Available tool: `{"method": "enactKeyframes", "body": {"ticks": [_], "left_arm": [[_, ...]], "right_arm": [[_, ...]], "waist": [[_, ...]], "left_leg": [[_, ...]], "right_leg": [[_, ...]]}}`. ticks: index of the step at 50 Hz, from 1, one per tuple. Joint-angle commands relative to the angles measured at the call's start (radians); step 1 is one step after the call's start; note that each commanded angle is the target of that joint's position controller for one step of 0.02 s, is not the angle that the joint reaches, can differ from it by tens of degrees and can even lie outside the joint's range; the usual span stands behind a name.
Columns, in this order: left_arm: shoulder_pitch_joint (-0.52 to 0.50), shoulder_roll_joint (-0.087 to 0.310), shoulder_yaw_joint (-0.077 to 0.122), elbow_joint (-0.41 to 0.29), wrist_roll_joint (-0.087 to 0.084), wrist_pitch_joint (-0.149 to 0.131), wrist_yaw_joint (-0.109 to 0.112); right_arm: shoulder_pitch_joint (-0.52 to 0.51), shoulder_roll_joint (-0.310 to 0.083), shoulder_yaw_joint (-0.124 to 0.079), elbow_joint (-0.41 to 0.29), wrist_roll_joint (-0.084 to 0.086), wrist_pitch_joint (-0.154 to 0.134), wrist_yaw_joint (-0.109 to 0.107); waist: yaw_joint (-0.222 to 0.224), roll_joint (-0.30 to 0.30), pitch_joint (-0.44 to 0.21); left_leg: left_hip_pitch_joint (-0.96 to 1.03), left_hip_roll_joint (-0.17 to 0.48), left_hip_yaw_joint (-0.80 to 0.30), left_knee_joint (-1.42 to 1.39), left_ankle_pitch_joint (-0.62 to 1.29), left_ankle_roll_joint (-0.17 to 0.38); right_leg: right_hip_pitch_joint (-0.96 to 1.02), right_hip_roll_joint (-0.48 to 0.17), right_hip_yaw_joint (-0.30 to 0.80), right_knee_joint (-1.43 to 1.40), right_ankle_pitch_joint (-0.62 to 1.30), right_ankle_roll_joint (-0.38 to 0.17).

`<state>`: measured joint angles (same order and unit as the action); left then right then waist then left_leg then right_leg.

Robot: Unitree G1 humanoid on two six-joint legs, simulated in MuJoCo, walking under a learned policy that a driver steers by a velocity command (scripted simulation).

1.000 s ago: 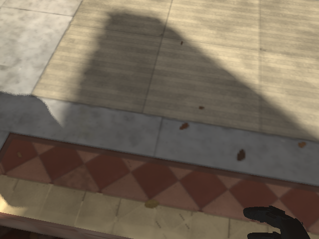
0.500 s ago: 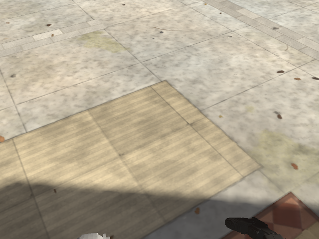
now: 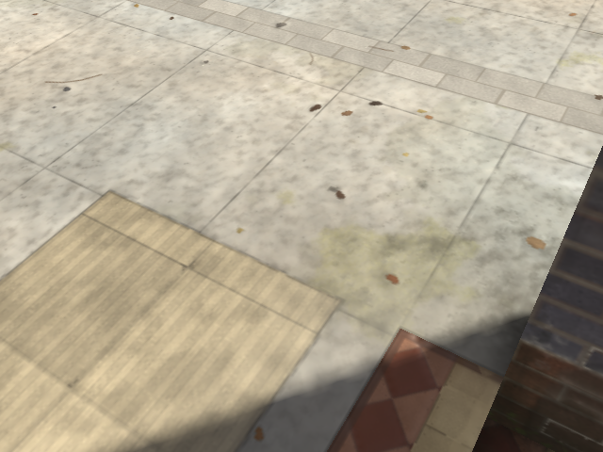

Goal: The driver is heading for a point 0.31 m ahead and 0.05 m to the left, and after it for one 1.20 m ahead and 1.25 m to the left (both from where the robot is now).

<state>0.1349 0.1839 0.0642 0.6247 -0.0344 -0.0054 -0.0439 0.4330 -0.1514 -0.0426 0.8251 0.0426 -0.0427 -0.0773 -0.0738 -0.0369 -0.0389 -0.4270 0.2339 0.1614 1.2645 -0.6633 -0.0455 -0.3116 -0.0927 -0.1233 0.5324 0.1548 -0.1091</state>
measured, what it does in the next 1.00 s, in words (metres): climbs, turning left: right foot 0.20 m lower, then left foot 0.20 m higher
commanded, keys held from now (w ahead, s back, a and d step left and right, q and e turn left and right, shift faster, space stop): w+shift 0.22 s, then shift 0.06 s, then q+shift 0.72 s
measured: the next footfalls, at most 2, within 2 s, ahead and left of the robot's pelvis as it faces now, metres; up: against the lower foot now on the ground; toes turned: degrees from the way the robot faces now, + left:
right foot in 0.04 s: +0.02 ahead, -0.08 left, -0.20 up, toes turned -4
left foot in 0.40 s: +0.35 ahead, +0.03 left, +0.00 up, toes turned +3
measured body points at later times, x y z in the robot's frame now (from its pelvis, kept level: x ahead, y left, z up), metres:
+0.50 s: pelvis +0.25 -0.03 +0.01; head +0.25 -0.05 +0.46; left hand +0.27 +0.21 -0.12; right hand +0.49 -0.22 -0.06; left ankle +0.31 +0.03 -0.63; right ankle +0.09 -0.15 -0.55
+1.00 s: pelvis +0.43 -0.07 +0.10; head +0.47 -0.07 +0.55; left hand +0.45 +0.24 +0.03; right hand +0.72 -0.23 +0.01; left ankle +0.32 +0.03 -0.49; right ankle +0.57 -0.11 -0.63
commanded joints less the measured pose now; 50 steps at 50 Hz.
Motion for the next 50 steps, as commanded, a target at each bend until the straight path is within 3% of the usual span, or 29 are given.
{"method": "enactKeyframes", "body": {"ticks": [1,2,3,5,6,7,9,10,13,15,18,20,21,22,23,25,26,28,30,31,33,36,39,40,41,42,43,45,50], "left_arm": [[0.342,-0.032,-0.023,0.156,0.112,-0.030,-0.026],[0.319,-0.001,-0.062,0.149,0.147,-0.057,-0.035],[0.425,0.086,-0.017,0.190,0.124,-0.062,-0.051],[0.481,0.117,0.001,0.251,0.044,-0.028,-0.037],[0.394,0.067,-0.014,0.237,0.041,-0.025,-0.032],[0.357,0.199,0.013,0.257,0.020,-0.028,-0.005],[0.307,0.014,-0.056,0.293,0.058,-0.061,0.030],[0.309,-0.003,-0.073,0.329,0.066,-0.071,0.031],[0.295,-0.041,-0.106,0.365,0.063,-0.050,0.042],[0.302,0.009,-0.099,0.385,0.057,-0.041,0.060],[0.469,0.266,-0.041,0.427,0.041,-0.041,0.078],[0.411,0.253,-0.040,0.411,0.074,-0.032,0.115],[0.300,0.271,-0.022,0.319,0.098,-0.053,0.119],[0.245,0.113,-0.049,0.245,0.068,-0.077,0.070],[0.298,0.076,-0.047,0.232,0.045,-0.115,0.007],[0.043,0.008,-0.070,0.052,0.063,-0.111,-0.009],[0.049,-0.011,-0.082,0.013,0.072,-0.110,-0.013],[0.157,-0.017,-0.103,-0.001,0.048,-0.103,-0.007],[0.114,0.014,-0.106,-0.056,0.069,-0.107,0.023],[0.064,0.042,-0.102,-0.083,0.092,-0.105,0.038],[-0.078,-0.011,-0.124,-0.152,0.073,-0.083,0.074],[-0.047,0.090,-0.075,-0.119,0.036,-0.058,0.090],[0.014,0.166,-0.027,-0.085,0.013,-0.063,0.098],[0.074,0.177,-0.018,-0.068,0.029,-0.068,0.100],[0.097,0.207,-0.009,-0.075,0.048,-0.066,0.105],[0.025,0.186,-0.028,-0.133,0.106,-0.054,0.108],[-0.039,0.157,-0.018,-0.144,0.103,-0.052,0.110],[-0.075,0.080,-0.042,-0.159,0.071,-0.034,0.120],[-0.032,0.152,-0.019,-0.083,0.085,-0.017,0.135]], "right_arm": [[-0.383,0.039,0.009,-0.230,0.029,-0.004,0.023],[-0.468,0.221,0.054,-0.330,0.039,-0.037,0.044],[-0.364,0.169,0.059,-0.344,0.052,-0.089,0.060],[-0.173,0.091,0.072,-0.263,0.018,-0.107,0.077],[-0.253,0.126,0.085,-0.283,0.017,-0.096,0.079],[-0.257,0.162,0.115,-0.317,0.033,-0.084,0.085],[-0.475,0.095,0.095,-0.307,0.053,-0.060,0.069],[-0.504,0.112,0.109,-0.310,0.029,-0.047,0.069],[-0.709,0.136,0.161,-0.387,-0.003,-0.044,0.094],[-0.754,0.136,0.176,-0.398,-0.031,-0.061,0.109],[-0.603,0.013,0.120,-0.327,-0.012,-0.069,0.109],[-0.423,-0.102,0.064,-0.229,-0.004,-0.035,0.130],[-0.177,-0.187,0.035,-0.160,-0.051,-0.029,0.155],[-0.161,-0.236,0.034,-0.113,-0.094,-0.001,0.144],[-0.224,-0.166,0.042,-0.125,-0.100,0.008,0.113],[-0.272,-0.047,0.064,-0.078,-0.037,-0.011,0.107],[-0.283,-0.017,0.064,-0.061,-0.049,-0.014,0.099],[-0.336,0.003,0.061,-0.090,-0.050,-0.012,0.096],[-0.325,-0.047,0.045,-0.113,-0.023,-0.021,0.097],[-0.307,-0.094,0.027,-0.125,-0.016,-0.018,0.091],[-0.223,-0.144,0.007,-0.124,-0.011,0.007,0.053],[-0.228,-0.271,-0.042,-0.181,0.000,0.035,0.032],[-0.261,-0.203,-0.039,-0.253,0.007,0.050,0.027],[-0.246,-0.146,-0.025,-0.276,-0.015,0.044,0.038],[-0.153,-0.037,0.003,-0.278,-0.046,0.039,0.053],[-0.023,-0.085,-0.001,-0.292,-0.028,0.029,0.071],[0.014,-0.191,-0.039,-0.250,-0.009,0.034,0.064],[-0.114,-0.252,-0.060,-0.253,-0.015,0.072,0.051],[-0.201,-0.164,-0.032,-0.297,-0.016,0.072,0.039]], "waist": [[0.225,-0.282,0.091],[0.168,-0.396,0.077],[0.153,-0.303,-0.056],[0.106,-0.094,-0.250],[0.094,-0.047,-0.198],[0.029,-0.201,-0.174],[0.085,0.034,0.086],[0.075,0.023,0.133],[0.064,0.016,0.251],[0.033,-0.001,0.137],[-0.024,-0.254,-0.151],[-0.111,-0.280,-0.181],[-0.217,-0.015,-0.261],[-0.103,0.485,-0.329],[-0.019,0.325,-0.287],[0.060,0.046,0.058],[0.120,-0.004,0.075],[0.202,-0.017,0.093],[0.212,-0.020,0.105],[0.187,-0.018,0.070],[0.131,0.042,-0.018],[0.119,0.188,-0.164],[0.157,0.188,-0.124],[0.151,0.161,-0.161],[0.099,-0.064,-0.221],[0.012,-0.329,-0.267],[-0.007,-0.350,-0.197],[0.039,-0.095,-0.078],[0.065,-0.103,-0.070]], "left_leg": [[-0.508,-0.215,-0.023,0.928,-0.124,0.101],[-0.770,-0.331,-0.265,1.303,-0.136,0.142],[-0.871,-0.329,-0.291,1.321,-0.015,0.131],[-1.078,-0.253,-0.286,1.260,0.199,0.091],[-1.128,-0.240,-0.262,1.279,0.235,0.084],[-1.190,-0.150,-0.214,1.219,0.332,0.065],[-1.309,-0.171,-0.301,1.332,0.401,0.059],[-1.317,-0.183,-0.288,1.299,0.396,0.080],[-1.095,-0.191,-0.110,0.867,0.386,0.118],[-0.691,-0.174,0.063,0.518,0.405,0.127],[-0.156,-0.349,0.184,0.140,0.230,0.169],[-0.156,-0.384,-0.026,-0.115,0.233,0.226],[0.200,-0.313,-0.391,-0.206,0.534,0.336],[0.418,-0.070,-0.925,-0.711,0.809,0.527],[0.282,-0.033,-1.132,-0.837,0.704,0.520],[-0.009,-0.115,-0.851,-0.777,0.570,0.398],[-0.037,-0.173,-0.699,-0.765,0.496,0.343],[-0.042,-0.238,-0.514,-0.814,0.556,0.299],[-0.144,-0.299,-0.437,-0.862,0.682,0.272],[-0.173,-0.340,-0.397,-0.860,0.817,0.274],[-0.207,-0.405,-0.353,-0.874,0.935,0.226],[0.087,-0.330,-0.484,-0.826,0.942,0.202],[0.187,-0.320,-0.625,-0.654,0.754,0.144],[0.130,-0.335,-0.589,-0.514,0.620,0.126],[-0.083,-0.413,-0.443,-0.222,0.106,0.102],[-0.259,-0.413,-0.369,-0.065,-0.080,0.063],[-0.301,-0.298,-0.304,0.095,-0.001,0.010],[-0.289,-0.234,-0.263,0.241,0.175,-0.021],[-0.276,-0.193,-0.185,0.165,0.348,-0.039]], "right_leg": [[0.383,-0.054,0.091,-0.255,0.274,-0.067],[0.397,-0.071,0.151,0.118,0.855,0.061],[0.493,-0.140,0.274,0.147,1.016,0.055],[0.741,-0.209,0.391,0.051,0.259,-0.003],[0.674,-0.185,0.378,0.013,0.124,0.044],[0.575,-0.377,0.746,-0.246,-0.401,-0.098],[0.375,-0.388,0.779,-0.378,-0.672,-0.100],[0.325,-0.315,0.663,-0.359,-0.631,-0.053],[-0.019,-0.139,0.355,-0.425,-0.312,0.010],[-0.101,-0.094,0.177,-0.470,0.264,0.027],[0.223,-0.159,0.099,-0.199,1.780,0.006],[0.477,-0.186,0.099,0.079,1.971,0.034],[0.191,-0.116,0.184,0.421,1.594,0.051],[-0.145,0.234,0.204,0.989,-0.297,0.128],[-0.249,0.254,0.344,1.343,-0.431,0.103],[-0.509,0.217,0.298,1.487,-0.550,0.041],[-0.550,0.182,0.276,1.462,-0.535,0.006],[-0.592,0.118,0.242,1.299,-0.513,0.020],[-0.493,0.087,0.185,0.981,-0.414,0.056],[-0.389,0.102,0.102,0.792,-0.334,0.090],[-0.125,0.197,0.004,0.401,-0.372,0.152],[-0.065,0.206,0.133,0.193,-0.281,0.192],[0.056,0.152,0.221,-0.152,-0.125,0.187],[0.211,0.053,0.264,-0.161,-0.070,0.153],[0.445,-0.196,0.457,-0.060,0.195,0.065],[0.445,-0.406,0.804,-0.183,0.144,-0.131],[0.311,-0.437,0.894,-0.226,-0.123,-0.211],[0.112,-0.253,0.576,-0.225,-0.406,-0.095],[0.080,-0.132,0.233,-0.205,-0.226,-0.089]]}}
Keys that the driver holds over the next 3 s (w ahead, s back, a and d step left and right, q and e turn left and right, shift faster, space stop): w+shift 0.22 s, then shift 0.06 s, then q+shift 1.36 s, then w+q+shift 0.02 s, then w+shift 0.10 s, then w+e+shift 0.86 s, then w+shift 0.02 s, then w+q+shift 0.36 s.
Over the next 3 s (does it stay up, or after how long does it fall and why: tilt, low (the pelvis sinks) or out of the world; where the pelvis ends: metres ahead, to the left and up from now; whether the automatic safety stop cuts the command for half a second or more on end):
stays up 0.83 0.65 0.08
